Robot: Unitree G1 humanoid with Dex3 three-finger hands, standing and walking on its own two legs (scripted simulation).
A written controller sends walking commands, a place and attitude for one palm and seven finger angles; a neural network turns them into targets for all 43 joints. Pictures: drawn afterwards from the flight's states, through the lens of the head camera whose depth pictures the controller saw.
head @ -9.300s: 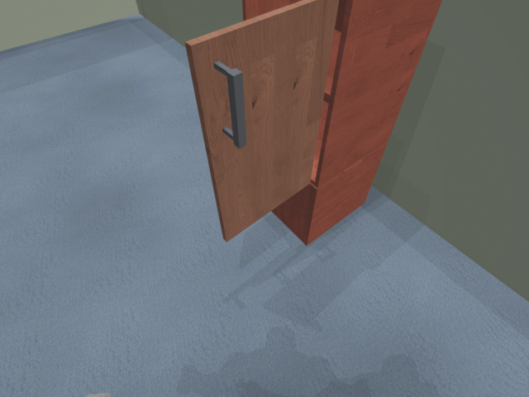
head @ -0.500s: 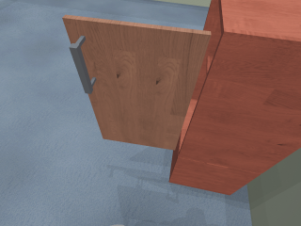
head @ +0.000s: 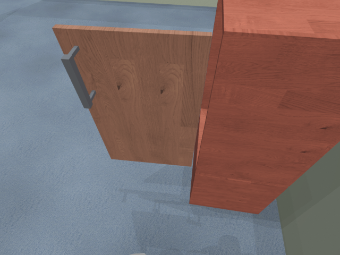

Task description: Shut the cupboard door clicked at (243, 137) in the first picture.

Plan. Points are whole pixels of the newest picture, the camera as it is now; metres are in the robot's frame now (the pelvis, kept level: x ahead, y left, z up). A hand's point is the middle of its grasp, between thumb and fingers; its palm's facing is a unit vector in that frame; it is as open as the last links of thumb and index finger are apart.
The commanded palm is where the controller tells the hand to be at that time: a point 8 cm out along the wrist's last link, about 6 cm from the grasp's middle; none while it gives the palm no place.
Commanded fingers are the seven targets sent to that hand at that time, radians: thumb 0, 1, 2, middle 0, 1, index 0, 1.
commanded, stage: come to a stop and stand still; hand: left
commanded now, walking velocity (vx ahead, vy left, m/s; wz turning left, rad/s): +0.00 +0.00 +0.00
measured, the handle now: (81, 79) +0.51 +0.26 +0.13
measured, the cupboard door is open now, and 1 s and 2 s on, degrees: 92 92 92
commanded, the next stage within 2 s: look again from close up in 0.16 s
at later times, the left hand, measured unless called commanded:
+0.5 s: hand out of the picture +0.00 +0.18 -0.16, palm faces +0.00 -0.97 -0.23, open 7.4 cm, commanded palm none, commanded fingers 0.00 0.90 0.90 -0.20 -0.30 -0.20 -0.30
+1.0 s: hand out of the picture +0.00 +0.17 -0.17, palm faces +0.01 -0.98 -0.19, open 7.4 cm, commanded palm none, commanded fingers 0.00 0.90 0.90 -0.20 -0.30 -0.20 -0.30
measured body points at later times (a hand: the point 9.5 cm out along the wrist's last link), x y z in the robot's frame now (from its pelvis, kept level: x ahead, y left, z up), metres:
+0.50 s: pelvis -0.01 +0.00 +0.00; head -0.01 -0.01 +0.45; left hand +0.00 +0.23 -0.15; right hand +0.02 -0.24 -0.15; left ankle -0.01 +0.10 -0.73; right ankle -0.02 -0.14 -0.73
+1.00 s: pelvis +0.00 +0.00 +0.01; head +0.00 +0.00 +0.46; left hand +0.00 +0.22 -0.15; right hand +0.01 -0.24 -0.15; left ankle -0.01 +0.10 -0.73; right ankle -0.02 -0.14 -0.73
